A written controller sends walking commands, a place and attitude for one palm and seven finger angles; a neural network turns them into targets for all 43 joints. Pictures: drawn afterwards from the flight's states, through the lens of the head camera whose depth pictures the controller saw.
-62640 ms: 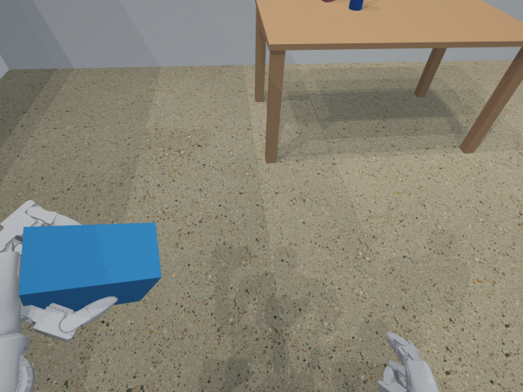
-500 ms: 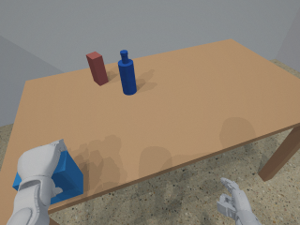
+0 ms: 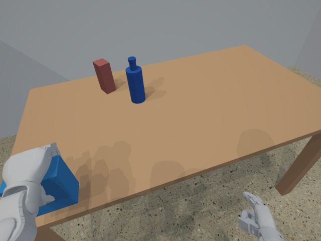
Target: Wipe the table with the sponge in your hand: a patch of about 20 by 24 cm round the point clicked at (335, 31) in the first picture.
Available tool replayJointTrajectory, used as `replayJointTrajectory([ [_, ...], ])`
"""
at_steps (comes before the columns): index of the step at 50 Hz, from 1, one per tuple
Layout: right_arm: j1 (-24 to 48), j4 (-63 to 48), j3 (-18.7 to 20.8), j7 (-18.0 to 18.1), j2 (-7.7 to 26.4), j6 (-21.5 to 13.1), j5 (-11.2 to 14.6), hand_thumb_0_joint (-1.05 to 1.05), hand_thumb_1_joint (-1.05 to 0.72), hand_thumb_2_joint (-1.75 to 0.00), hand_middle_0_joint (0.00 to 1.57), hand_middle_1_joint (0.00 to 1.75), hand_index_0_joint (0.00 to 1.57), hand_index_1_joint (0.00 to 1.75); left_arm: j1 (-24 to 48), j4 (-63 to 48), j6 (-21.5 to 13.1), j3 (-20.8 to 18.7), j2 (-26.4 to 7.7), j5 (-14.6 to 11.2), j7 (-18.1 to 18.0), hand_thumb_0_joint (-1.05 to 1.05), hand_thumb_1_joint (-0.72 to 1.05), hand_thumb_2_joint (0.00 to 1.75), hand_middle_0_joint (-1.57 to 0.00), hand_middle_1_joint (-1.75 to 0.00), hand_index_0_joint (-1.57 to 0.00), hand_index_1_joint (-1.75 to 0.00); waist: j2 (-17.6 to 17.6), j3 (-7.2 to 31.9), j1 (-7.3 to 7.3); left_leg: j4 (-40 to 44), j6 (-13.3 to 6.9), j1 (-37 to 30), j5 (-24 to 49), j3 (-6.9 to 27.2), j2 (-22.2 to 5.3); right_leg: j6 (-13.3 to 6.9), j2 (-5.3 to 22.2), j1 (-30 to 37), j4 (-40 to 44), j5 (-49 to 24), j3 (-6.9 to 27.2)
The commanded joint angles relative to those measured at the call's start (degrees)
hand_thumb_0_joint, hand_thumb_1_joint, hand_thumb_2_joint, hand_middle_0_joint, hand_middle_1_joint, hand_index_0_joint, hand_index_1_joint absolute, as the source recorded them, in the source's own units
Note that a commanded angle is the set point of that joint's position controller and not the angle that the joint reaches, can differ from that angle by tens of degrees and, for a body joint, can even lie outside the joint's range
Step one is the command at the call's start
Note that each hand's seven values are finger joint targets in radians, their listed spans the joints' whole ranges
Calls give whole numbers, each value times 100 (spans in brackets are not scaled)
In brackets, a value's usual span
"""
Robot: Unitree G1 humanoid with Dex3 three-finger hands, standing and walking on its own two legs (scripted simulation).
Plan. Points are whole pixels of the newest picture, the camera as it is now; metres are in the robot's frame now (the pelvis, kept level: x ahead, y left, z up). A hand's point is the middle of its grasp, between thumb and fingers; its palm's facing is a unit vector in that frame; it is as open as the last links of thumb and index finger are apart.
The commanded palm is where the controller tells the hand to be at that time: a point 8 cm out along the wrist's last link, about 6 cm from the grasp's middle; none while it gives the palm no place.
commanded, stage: lift the sponge slowly off the table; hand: left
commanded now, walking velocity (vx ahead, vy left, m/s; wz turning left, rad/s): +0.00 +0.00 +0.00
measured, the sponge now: (48, 191) +0.20 +0.33 +0.02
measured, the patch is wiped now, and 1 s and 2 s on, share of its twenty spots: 0.95 0.95 0.95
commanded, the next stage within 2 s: bring the sponge back beside the body in 0.58 s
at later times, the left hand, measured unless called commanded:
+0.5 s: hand (38, 163) +0.22 +0.33 +0.11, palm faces +0.09 -0.08 -0.99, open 10.6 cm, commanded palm +0.19 +0.32 +0.19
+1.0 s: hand (37, 171) +0.20 +0.32 +0.11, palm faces +0.06 -0.10 -0.99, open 10.6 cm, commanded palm +0.17 +0.30 +0.19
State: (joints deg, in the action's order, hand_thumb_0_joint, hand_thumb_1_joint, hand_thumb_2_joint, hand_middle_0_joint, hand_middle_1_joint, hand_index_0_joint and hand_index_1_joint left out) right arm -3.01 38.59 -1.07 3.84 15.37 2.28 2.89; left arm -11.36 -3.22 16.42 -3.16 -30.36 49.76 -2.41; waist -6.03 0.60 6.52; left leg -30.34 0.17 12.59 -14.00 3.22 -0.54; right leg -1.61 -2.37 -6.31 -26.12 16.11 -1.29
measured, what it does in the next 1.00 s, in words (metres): stands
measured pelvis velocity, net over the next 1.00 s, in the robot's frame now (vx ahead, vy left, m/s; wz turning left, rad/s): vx -0.01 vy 0.00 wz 0.00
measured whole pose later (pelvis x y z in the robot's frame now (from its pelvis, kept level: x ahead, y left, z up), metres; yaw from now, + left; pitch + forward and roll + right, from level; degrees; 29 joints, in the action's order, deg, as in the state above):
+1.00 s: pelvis -0.01 +0.00 +0.00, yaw +0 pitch -5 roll -1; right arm -0.9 38.0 -2.9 2.5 15.2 3.0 3.2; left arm -9.0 -9.6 24.0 -1.9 -30.8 48.5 2.5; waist -7.0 0.1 7.3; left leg -27.5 0.1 10.7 -11.9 3.2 -0.2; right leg -1.5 -2.0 -4.8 -24.1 14.5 -1.2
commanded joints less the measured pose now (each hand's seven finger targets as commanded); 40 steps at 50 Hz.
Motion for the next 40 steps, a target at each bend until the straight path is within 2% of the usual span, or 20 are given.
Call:
replayJointTrajectory([
  [1, 1289, -1025, 217, 6, 588, -338, 27, 0, -90, -90, 20, 30, 20, 30, 1330, -1137, 39, -831, -1440, 125, -227, 0, 10, 130, -120, -160, -120, -160, 48, 801, 10, 370, -286, -592, 979, -86, 322, -199, -50, -291, 610, -1010, 215],
  [3, 1435, -1085, 168, 4, 553, -374, 39, 0, -90, -90, 20, 30, 20, 30, 1499, -1432, 24, -829, -1494, 108, -170, 0, 10, 130, -120, -160, -120, -160, -223, 848, 35, 450, -276, -699, 960, -15, 320, -237, -77, -265, 647, -909, 285],
  [4, 1359, -1072, 170, 7, 526, -392, 37, 0, -90, -90, 20, 30, 20, 30, 1533, -1404, 23, -571, -1258, 98, -144, 0, 10, 130, -120, -160, -120, -160, -222, 811, -21, 453, -287, -680, 919, -46, 301, -215, -72, -313, 623, -824, 141],
  [7, 1321, -997, 168, 38, 570, -385, 23, 0, -90, -90, 20, 30, 20, 30, 1805, -1227, 42, -581, -1362, 173, -75, 0, 10, 130, -120, -160, -120, -160, 125, 756, -52, 518, -289, -680, 838, -10, 284, -196, -72, -359, 702, -737, 109],
  [8, 1394, -1033, 150, 49, 581, -402, 28, 0, -90, -90, 20, 30, 20, 30, 1861, -1267, 52, -782, -1592, 160, -67, 0, 10, 130, -120, -160, -120, -160, 110, 738, -13, 563, -287, -676, 737, 16, 283, -224, -91, -321, 732, -630, 242],
  [10, 1357, -954, 145, 60, 579, -378, 25, 0, -90, -90, 20, 30, 20, 30, 2058, -1088, 91, -768, -1618, 270, -75, 0, 10, 130, -120, -160, -120, -160, 176, 766, -9, 577, -280, -660, 736, -17, 292, -214, -82, -320, 738, -564, 161],
  [11, 1356, -975, 147, 51, 571, -371, 18, 0, -90, -90, 20, 30, 20, 30, 2131, -1180, 83, -645, -1485, 268, -72, 0, 10, 130, -120, -160, -120, -160, 121, 854, -21, 602, -271, -698, 793, -31, 286, -216, -87, -261, 718, -646, 131],
  [13, 1450, -1009, 109, 30, 578, -373, 23, 0, -90, -90, 20, 30, 20, 30, 2211, -1296, 121, -930, -1810, 262, -95, 0, 10, 130, -120, -160, -120, -160, -181, 909, 69, 697, -245, -694, 745, 37, 285, -275, -117, -134, 715, -596, 246],
  [16, 1433, -1016, 132, -28, 537, -373, 15, 0, -90, -90, 20, 30, 20, 30, 1972, -1404, 175, -711, -1471, 206, -102, 0, 10, 130, -120, -160, -120, -160, -174, 1075, 91, 640, -243, -778, 1080, -24, 278, -256, -101, -21, 666, -935, 120],
  [18, 1513, -1053, 109, -61, 559, -346, 9, 0, -90, -90, 20, 30, 20, 30, 1784, -1402, 296, -956, -1685, 163, -78, 0, 10, 130, -120, -160, -120, -160, -164, 1030, 167, 678, -227, -706, 1092, 31, 279, -292, -122, 60, 650, -980, 231],
  [21, 1508, -1038, 107, -103, 569, -284, 30, 0, -90, -90, 20, 30, 20, 30, 1680, -1323, 475, -730, -1459, 104, 26, 0, 10, 130, -120, -160, -120, -160, 93, 913, 115, 659, -233, -635, 1092, -27, 260, -233, -83, -21, 670, -1004, 129],
  [23, 1654, -1090, 59, -105, 581, -262, 46, 0, -90, -90, 20, 30, 20, 30, 1892, -1478, 572, -806, -1639, 118, 99, 0, 10, 130, -120, -160, -120, -160, -46, 814, 117, 735, -221, -587, 942, 34, 257, -270, -113, -54, 690, -829, 232],
  [24, 1630, -1104, 58, -102, 547, -271, 60, 0, -90, -90, 20, 30, 20, 30, 1924, -1547, 594, -600, -1440, 110, 135, 0, 10, 130, -120, -160, -120, -160, -18, 853, 88, 705, -235, -600, 954, -2, 263, -238, -89, -60, 658, -805, 118],
  [27, 1568, -1066, 58, -84, 565, -258, 65, 0, -90, -90, 20, 30, 20, 30, 2122, -1499, 587, -311, -1249, 163, 258, 0, 10, 130, -120, -160, -120, -160, -2, 772, -12, 759, -244, -682, 846, 27, 225, -224, -106, -213, 712, -713, 52],
  [31, 1495, -1107, 67, -61, 533, -327, 36, 0, -90, -90, 20, 30, 20, 30, 2023, -1765, 410, -309, -1245, 221, 282, 0, 10, 130, -120, -160, -120, -160, 89, 1008, 18, 705, -280, -830, 1019, 44, 233, -239, -127, -81, 671, -871, 67],
  [33, 1542, -1130, 54, -53, 557, -321, 20, 0, -90, -90, 20, 30, 20, 30, 2068, -1892, 349, -742, -1720, 269, 219, 0, 10, 130, -120, -160, -120, -160, -5, 1050, 86, 753, -274, -766, 930, 104, 222, -286, -160, 39, 660, -816, 252],
  [34, 1496, -1094, 38, -41, 505, -327, 11, 0, -90, -90, 20, 30, 20, 30, 2191, -1819, 346, -574, -1503, 317, 175, 0, 10, 130, -120, -160, -120, -160, 23, 1096, 70, 716, -270, -778, 988, 27, 248, -263, -127, 30, 640, -808, 132],
  [38, 1550, -1081, 63, -99, 542, -289, -13, 0, -90, -90, 20, 30, 20, 30, 1885, -1829, 375, -1058, -1861, 296, -2, 0, 10, 130, -120, -160, -120, -160, -220, 1051, 217, 713, -230, -744, 1165, 58, 266, -339, -160, 137, 659, -1024, 332],
  [39, 1529, -1071, 56, -113, 489, -286, 3, 0, -90, -90, 20, 30, 20, 30, 1773, -1778, 421, -877, -1601, 250, -26, 0, 10, 130, -120, -160, -120, -160, -191, 1080, 196, 652, -231, -752, 1231, -15, 283, -304, -116, 130, 636, -1061, 223],
  [40, 1504, -1039, 77, -127, 517, -276, 2, 0, -90, -90, 20, 30, 20, 30, 1717, -1728, 455, -916, -1619, 220, -44, 0, 10, 130, -120, -160, -120, -160, -59, 1056, 177, 647, -219, -754, 1285, -21, 269, -295, -119, 108, 647, -1138, 202],
])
